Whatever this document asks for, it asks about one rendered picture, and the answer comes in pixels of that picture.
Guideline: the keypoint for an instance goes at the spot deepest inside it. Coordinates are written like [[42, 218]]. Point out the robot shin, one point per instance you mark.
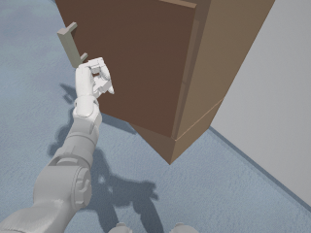
[[120, 224], [178, 224]]

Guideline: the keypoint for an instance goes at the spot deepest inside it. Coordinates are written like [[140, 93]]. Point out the cupboard door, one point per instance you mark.
[[144, 44]]

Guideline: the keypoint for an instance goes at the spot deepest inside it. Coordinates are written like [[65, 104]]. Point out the robot right shin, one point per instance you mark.
[[178, 224]]

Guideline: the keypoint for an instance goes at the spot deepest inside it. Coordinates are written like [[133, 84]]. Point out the left robot upper arm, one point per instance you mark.
[[60, 192]]

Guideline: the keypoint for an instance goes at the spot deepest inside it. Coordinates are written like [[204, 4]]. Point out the robot left hand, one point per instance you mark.
[[87, 84]]

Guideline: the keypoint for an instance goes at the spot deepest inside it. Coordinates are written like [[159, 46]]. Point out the handle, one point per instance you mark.
[[66, 39]]

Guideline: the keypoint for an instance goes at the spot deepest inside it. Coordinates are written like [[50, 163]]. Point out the robot left shin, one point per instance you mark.
[[120, 224]]

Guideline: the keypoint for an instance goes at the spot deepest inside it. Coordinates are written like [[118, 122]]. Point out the left robot forearm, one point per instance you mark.
[[81, 141]]

